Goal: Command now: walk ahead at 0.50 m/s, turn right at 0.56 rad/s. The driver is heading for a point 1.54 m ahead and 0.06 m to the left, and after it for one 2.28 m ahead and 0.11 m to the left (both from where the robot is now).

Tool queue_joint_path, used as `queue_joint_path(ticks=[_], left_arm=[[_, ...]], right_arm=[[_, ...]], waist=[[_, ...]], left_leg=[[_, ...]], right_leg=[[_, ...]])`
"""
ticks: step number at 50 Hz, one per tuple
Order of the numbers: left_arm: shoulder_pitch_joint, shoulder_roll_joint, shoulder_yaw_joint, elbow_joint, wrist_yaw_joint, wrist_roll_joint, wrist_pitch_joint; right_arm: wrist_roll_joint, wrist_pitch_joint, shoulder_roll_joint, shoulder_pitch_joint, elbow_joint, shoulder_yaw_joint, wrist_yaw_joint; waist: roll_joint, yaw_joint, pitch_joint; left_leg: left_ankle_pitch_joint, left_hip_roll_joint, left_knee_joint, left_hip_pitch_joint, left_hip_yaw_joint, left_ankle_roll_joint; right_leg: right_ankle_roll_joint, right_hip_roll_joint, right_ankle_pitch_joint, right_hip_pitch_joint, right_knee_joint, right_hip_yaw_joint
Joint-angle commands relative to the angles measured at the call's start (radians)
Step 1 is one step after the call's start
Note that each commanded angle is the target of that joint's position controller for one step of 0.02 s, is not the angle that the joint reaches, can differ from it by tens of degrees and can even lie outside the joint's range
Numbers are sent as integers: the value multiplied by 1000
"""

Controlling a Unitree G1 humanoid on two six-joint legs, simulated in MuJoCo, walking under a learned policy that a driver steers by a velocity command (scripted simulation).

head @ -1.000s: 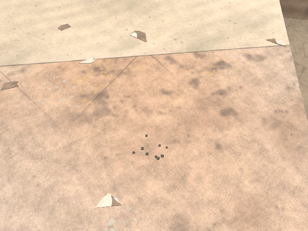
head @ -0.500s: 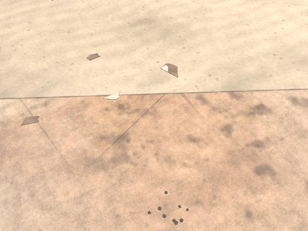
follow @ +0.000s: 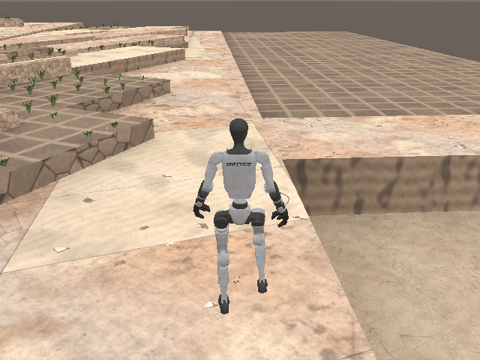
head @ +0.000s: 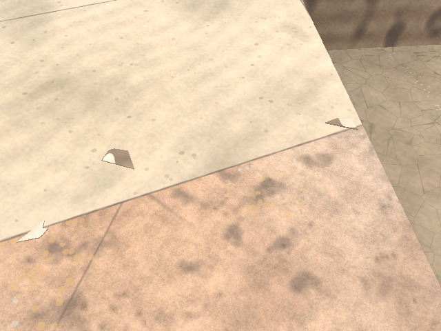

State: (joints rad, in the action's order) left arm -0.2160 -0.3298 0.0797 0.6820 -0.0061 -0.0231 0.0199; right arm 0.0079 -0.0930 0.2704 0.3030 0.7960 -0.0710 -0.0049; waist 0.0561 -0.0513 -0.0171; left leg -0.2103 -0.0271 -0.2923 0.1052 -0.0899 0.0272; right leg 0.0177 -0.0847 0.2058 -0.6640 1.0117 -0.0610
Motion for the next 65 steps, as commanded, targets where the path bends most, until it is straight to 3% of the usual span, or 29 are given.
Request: queue_joint_path(ticks=[1, 8, 10, 11, 12, 13, 14, 15, 16, 17, 20, 24, 29, 34, 37, 39, 40, 41, 42, 43, 44, 45, 49, 55, 60, 62, 63, 64, 65], left_arm=[[38, -1, -11, -81, -18, 1, 14], [209, -18, -12, -162, -55, 0, 17], [148, -50, 6, -161, -53, 9, 12], [14, -87, 30, -128, -47, 9, 10], [-152, -143, 59, -81, -30, 6, 3], [-209, -262, 77, -66, -13, 5, 3], [-242, -214, 56, -87, -16, 5, 13], [-204, -154, 36, -73, -23, 17, 23], [-143, -132, 27, -66, -23, 16, 30], [-78, -96, 16, -61, -22, 19, 36], [-5, -52, 4, -50, -25, 33, 63], [-20, -62, 11, 1, -13, 45, 88], [-41, -82, 13, 41, 3, 37, 86], [-106, -108, 27, 97, 12, 17, 53], [-78, -148, 38, 95, 29, 10, 27], [-54, -150, 34, 86, 42, 9, 13], [-86, -100, 12, 66, 44, 32, 24], [-159, 15, -25, 23, 24, 42, 56], [-67, -79, -9, 20, 3, 11, 97], [19, -102, -5, -12, -7, -21, 117], [42, -83, -10, -17, -2, -9, 126], [49, -94, -2, -11, 6, 20, 122], [8, -63, -2, -9, 8, 39, 81], [217, -16, -25, -60, 0, 29, 84], [237, -60, -10, -67, -23, 20, 106], [154, -80, 3, -47, -21, 23, 113], [55, -110, 19, -24, -15, 32, 118], [-94, -164, 33, -12, -8, 44, 120], [-198, -238, 57, 44, -15, 36, 105]], right_arm=[[-3, -17, 151, -82, -63, -33, 5], [-32, 14, 218, -1, -9, -49, 11], [-40, 27, 245, 16, 1, -54, 15], [-42, 33, 245, 11, 4, -51, 18], [-29, 29, 215, 25, 1, -35, 22], [14, 12, 87, 110, -49, 11, 8], [-8, -17, 119, 109, -29, 16, -5], [-58, -24, 195, -8, -51, -9, -13], [-64, -28, 179, -61, -68, -2, -12], [-44, -24, 167, -75, -57, -2, -4], [-36, 21, 131, 14, -14, -3, -3], [-33, 44, 99, -56, -29, -1, 7], [-29, 30, 65, -176, -61, 12, -18], [-27, 29, 60, -282, -132, 20, -51], [-26, 36, 98, -229, -154, 0, -63], [-28, 42, 182, 18, -104, -48, -50], [-32, 53, 277, 157, -83, -79, -27], [-41, 46, 324, 104, -109, -81, -26], [-33, 39, 240, 122, -121, -56, -30], [-25, 32, 196, 96, -121, -45, -27], [-25, 27, 183, 36, -127, -40, -28], [-24, 25, 147, -20, -138, -30, -24], [-17, 24, 159, -59, -164, -30, -5], [-28, 43, 192, 12, -136, -41, 21], [-27, 49, 166, 70, -98, -33, 23], [-23, 54, 164, 50, -97, -33, 21], [-19, 53, 135, 45, -103, -22, 18], [-1, 49, 90, 72, -120, -3, 17], [-32, 35, 32, 218, -121, 16, 13]], waist=[[-122, 19, -17], [-114, -14, -54], [-142, 40, 9], [-128, 123, 81], [-91, 199, 168], [167, 134, 278], [129, 165, 467], [44, 191, 328], [27, 160, 198], [-16, 120, 127], [22, 39, 79], [-5, 47, -2], [-14, 95, -47], [-25, 131, -85], [25, 75, -12], [11, -66, 131], [-138, -106, 239], [-352, 3, 343], [-210, -72, 385], [-157, -74, 251], [-50, -24, 143], [-43, 9, 101], [-86, 68, 51], [-131, -13, 19], [-163, -18, 17], [-184, 35, 29], [-168, 83, 99], [-58, 128, 251], [269, 90, 353]], left_leg=[[288, 263, 144, -20, 108, 153], [461, 303, 68, -158, -23, 99], [793, 304, -84, -176, -52, 84], [874, 281, -253, -132, -82, 63], [735, 246, -479, 44, -99, 30], [-64, 101, -877, 489, -96, -36], [-400, 24, -1059, 595, 126, -37], [-327, 80, -1092, 674, 165, -24], [-245, 124, -1029, 676, 146, -12], [-177, 161, -955, 634, 143, -14], [-66, 193, -881, 479, 157, -33], [108, 174, -735, 570, 201, -60], [346, 136, -448, 552, 144, -44], [234, 114, -326, 629, 94, 6], [70, 37, -323, 498, 8, 61], [89, -42, -262, 136, -8, 124], [125, 121, -246, -173, 259, 195], [-56, 347, -100, -480, 844, 407], [-127, 351, -16, -507, 884, 376], [-83, 318, -10, -403, 731, 329], [29, 275, -4, -243, 618, 297], [135, 241, 6, -135, 537, 279], [331, 186, 65, 76, 422, 286], [203, 98, 43, 173, 338, 197], [154, 183, -55, 14, 439, 171], [275, 179, -133, -12, 446, 148], [363, 127, -263, 7, 409, 121], [191, 58, -537, 149, 340, 81], [-293, -85, -869, 504, 232, 4]], right_leg=[[0, -30, -157, -40, -141, -9], [-73, 23, -134, 28, -376, 90], [-118, 94, -27, 185, -396, 141], [-151, 134, -66, 381, -455, 155], [-186, 114, -117, 672, -469, 86], [-337, -174, -63, 1062, -488, -404], [-430, -315, 46, 1123, -653, -759], [-364, -277, 22, 1023, -675, -587], [-321, -234, -53, 862, -682, -426], [-287, -192, -129, 722, -701, -317], [-272, -145, -223, 513, -808, -158], [-249, -133, -265, 493, -879, -6], [-197, -120, -267, 551, -911, 132], [-179, -186, -390, 756, -839, 177], [-142, -192, -834, 812, -660, 219], [-89, -137, -930, 699, -305, 263], [-45, -78, -549, 445, 17, 267], [21, 164, 339, 17, 372, 130], [-11, 112, 346, -90, 419, -65], [-34, 70, 272, -132, 378, -52], [-39, 25, 201, -110, 271, -40], [-30, -6, 162, -53, 178, -35], [31, -16, 89, 54, 22, -6], [68, 68, -279, 166, -402, 23], [9, 63, -238, 182, -511, -6], [-36, 78, -173, 282, -555, 26], [-74, 58, -180, 439, -561, 17], [-147, -102, -188, 715, -520, -156], [-321, -292, 70, 1011, -631, -616]])
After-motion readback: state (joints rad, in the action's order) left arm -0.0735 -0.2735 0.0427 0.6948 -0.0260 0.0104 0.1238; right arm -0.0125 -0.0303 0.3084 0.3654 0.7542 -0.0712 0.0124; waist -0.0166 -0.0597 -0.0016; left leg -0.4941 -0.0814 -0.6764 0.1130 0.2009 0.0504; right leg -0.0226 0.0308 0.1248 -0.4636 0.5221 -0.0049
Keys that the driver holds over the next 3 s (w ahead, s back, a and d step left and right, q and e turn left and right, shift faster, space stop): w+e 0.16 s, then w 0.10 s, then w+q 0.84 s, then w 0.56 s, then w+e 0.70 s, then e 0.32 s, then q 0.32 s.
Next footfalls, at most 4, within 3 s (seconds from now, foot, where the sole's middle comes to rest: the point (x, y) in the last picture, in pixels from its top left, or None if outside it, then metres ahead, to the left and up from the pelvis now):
0.24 right None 0.29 -0.16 -0.78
0.78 left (201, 292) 0.61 0.04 -0.78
1.26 right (241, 207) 0.92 -0.11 -0.78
1.78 left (152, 171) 1.10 0.22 -0.78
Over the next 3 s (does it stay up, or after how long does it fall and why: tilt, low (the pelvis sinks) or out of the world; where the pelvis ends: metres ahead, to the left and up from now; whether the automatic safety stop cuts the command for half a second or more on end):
stays up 1.51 0.11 -0.01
